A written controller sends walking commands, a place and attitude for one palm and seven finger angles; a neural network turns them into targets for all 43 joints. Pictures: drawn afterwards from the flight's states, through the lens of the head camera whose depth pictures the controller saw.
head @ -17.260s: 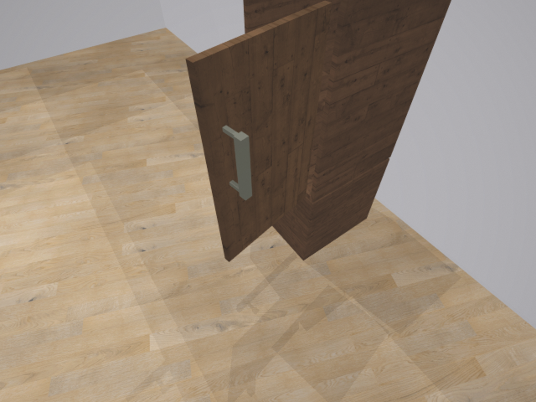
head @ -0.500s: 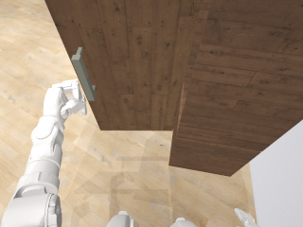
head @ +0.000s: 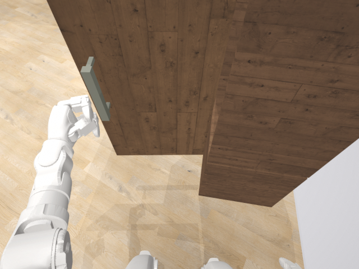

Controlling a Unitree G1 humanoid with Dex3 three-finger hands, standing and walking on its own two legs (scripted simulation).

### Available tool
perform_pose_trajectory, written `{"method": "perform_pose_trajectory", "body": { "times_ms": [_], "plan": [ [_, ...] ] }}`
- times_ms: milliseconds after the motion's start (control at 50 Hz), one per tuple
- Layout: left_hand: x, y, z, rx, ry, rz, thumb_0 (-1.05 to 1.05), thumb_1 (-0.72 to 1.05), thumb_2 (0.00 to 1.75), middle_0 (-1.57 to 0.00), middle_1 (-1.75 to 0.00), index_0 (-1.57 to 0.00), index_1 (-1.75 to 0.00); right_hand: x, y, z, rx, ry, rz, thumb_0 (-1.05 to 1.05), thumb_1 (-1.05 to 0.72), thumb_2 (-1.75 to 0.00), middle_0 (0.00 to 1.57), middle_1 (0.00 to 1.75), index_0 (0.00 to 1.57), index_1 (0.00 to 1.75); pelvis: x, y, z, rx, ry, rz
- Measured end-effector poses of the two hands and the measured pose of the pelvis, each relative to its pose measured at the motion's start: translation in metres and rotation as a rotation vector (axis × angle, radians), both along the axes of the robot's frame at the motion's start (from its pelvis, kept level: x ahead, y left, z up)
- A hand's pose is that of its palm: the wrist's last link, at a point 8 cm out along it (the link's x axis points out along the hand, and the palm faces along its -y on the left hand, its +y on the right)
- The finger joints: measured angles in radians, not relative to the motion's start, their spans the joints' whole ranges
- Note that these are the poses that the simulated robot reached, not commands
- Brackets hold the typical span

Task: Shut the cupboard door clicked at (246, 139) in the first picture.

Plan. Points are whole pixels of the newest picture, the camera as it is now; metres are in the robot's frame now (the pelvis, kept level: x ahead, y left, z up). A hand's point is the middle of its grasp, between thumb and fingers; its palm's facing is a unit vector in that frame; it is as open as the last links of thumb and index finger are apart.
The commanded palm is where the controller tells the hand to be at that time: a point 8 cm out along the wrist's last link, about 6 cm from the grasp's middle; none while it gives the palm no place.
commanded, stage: push the door shut along its arc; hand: left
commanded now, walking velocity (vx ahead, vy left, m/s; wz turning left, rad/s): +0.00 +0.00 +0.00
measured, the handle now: (99, 91) +0.51 +0.21 +0.08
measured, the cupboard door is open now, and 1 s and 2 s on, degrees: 100 83 72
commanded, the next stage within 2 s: pull the fist back off the door in 1.80 s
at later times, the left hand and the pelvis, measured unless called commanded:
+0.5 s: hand (99, 106) +0.46 +0.19 +0.09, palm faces -0.10 -0.99 -0.01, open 3.0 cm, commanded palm +0.46 +0.24 +0.08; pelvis -0.01 +0.00 -0.01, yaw +0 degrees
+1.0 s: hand (108, 87) +0.52 +0.18 +0.09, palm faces -0.21 -0.98 -0.02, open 3.6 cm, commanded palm +0.53 +0.20 +0.08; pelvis -0.02 +0.01 -0.03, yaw -1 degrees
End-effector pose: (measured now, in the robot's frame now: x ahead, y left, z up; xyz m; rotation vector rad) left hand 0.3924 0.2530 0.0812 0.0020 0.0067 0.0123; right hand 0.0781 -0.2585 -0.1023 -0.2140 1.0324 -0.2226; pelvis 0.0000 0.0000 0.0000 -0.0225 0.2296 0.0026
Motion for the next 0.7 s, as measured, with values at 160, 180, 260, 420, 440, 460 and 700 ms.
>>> {"method": "perform_pose_trajectory", "body": {
  "times_ms": [160,180,260,420,440,460,700],
  "plan": [
    [0.014,-0.006,0.0,0.0,0.006,-0.04,0.02,0.9,0.9,-1.31,-1.5,-1.3,-1.5,0.012,0.001,0.001,-0.014,-0.025,0.027,0.0,-0.9,-0.9,0.2,0.3,0.2,0.3,-0.002,0.001,-0.003,-0.003,0.01,0.008],
    [0.017,-0.006,0.001,0.001,0.004,-0.046,0.02,0.9,0.9,-1.31,-1.5,-1.3,-1.5,0.012,0.001,0.0,-0.015,-0.025,0.026,0.0,-0.9,-0.9,0.2,0.3,0.2,0.3,-0.003,0.001,-0.004,-0.004,0.013,0.008],
    [0.028,-0.008,0.006,0.006,-0.001,-0.07,0.02,0.91,0.91,-1.31,-1.5,-1.3,-1.5,0.007,0.0,-0.002,-0.016,-0.013,0.016,0.0,-0.9,-0.9,0.2,0.3,0.2,0.3,-0.003,0.002,-0.006,-0.005,0.023,0.006],
    [0.04,-0.004,0.006,0.005,0.014,-0.102,0.01,0.89,0.93,-1.3,-1.5,-1.3,-1.5,-0.02,-0.002,-0.009,-0.018,0.065,-0.01,0.0,-0.9,-0.9,0.2,0.3,0.2,0.3,-0.005,0.002,-0.01,-0.009,0.043,0.004],
    [0.041,-0.004,0.006,0.006,0.015,-0.107,0.01,0.89,0.93,-1.3,-1.5,-1.3,-1.5,-0.024,-0.003,-0.01,-0.02,0.077,-0.014,0.0,-0.9,-0.9,0.2,0.3,0.2,0.3,-0.006,0.002,-0.01,-0.01,0.046,0.006],
    [0.043,-0.003,0.006,0.006,0.017,-0.11,0.0,0.9,0.94,-1.3,-1.5,-1.3,-1.5,-0.028,-0.004,-0.011,-0.023,0.088,-0.017,0.0,-0.9,-0.9,0.2,0.3,0.2,0.3,-0.006,0.002,-0.011,-0.012,0.049,0.007],
    [0.078,-0.005,0.006,0.011,0.033,-0.16,0.0,0.96,0.99,-1.3,-1.5,-1.3,-1.5,-0.072,-0.011,-0.017,-0.064,0.186,-0.059,0.0,-0.9,-0.9,0.2,0.3,0.2,0.3,-0.015,0.004,-0.022,-0.029,0.107,0.008]
  ]
}}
